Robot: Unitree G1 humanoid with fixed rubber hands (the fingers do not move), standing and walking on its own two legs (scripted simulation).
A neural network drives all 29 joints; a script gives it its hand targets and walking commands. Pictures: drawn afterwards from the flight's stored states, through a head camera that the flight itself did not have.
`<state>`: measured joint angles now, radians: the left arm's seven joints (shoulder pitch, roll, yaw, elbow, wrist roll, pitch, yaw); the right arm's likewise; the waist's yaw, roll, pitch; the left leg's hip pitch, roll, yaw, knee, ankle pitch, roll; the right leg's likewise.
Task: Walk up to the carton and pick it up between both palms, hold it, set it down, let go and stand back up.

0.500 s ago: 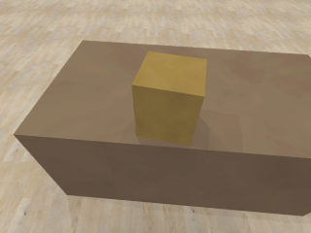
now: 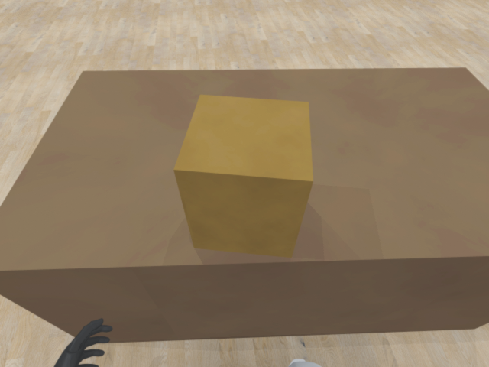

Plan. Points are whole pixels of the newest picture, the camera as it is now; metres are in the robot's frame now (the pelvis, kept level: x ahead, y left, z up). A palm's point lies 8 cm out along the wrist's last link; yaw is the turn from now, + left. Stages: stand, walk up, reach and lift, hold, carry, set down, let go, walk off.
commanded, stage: walk up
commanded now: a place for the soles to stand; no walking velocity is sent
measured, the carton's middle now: (247, 179) +0.47 +0.01 +0.01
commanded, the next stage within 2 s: stand in 1.40 s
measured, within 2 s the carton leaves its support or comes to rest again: neither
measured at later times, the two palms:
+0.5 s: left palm out of the picture +0.10 +0.30 -0.09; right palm out of the picture +0.12 -0.31 -0.08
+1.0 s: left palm out of the picture +0.08 +0.28 -0.08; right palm out of the picture +0.08 -0.32 -0.09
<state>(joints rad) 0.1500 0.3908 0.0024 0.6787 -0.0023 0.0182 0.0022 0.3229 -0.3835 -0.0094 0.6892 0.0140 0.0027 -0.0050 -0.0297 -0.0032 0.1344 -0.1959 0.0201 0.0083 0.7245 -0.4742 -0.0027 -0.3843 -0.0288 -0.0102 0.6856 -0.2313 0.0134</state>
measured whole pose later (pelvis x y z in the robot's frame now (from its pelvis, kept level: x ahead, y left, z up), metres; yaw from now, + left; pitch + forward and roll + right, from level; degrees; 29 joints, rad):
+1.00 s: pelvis +0.01 -0.02 +0.03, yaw +4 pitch -3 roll +0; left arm 0.09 0.34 0.03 1.07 -0.01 -0.01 0.00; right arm 0.18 -0.34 -0.03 1.10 0.01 -0.03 -0.01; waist 0.00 0.00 0.08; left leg -0.04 0.03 -0.05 0.34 -0.24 -0.05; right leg -0.21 -0.03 -0.08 0.35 -0.09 -0.01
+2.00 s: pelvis +0.02 -0.01 +0.01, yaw +5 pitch -6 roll -2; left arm 0.09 0.25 0.10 0.41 0.09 0.53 -0.01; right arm 0.11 -0.29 -0.11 0.78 0.00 -0.04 0.04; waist -0.01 -0.02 0.15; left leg -0.10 0.10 0.01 0.62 -0.41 -0.06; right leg -0.23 -0.01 -0.07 0.57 -0.23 0.00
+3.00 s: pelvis +0.04 +0.00 +0.03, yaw +5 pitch -5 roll -1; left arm 0.25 0.23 -0.05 0.39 -0.11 -0.05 -0.01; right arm 0.28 -0.09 -0.08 0.52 0.03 -0.27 -0.04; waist 0.00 0.02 0.09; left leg 0.01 0.06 0.03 0.41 -0.33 -0.03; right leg -0.12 -0.03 -0.04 0.37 -0.16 0.03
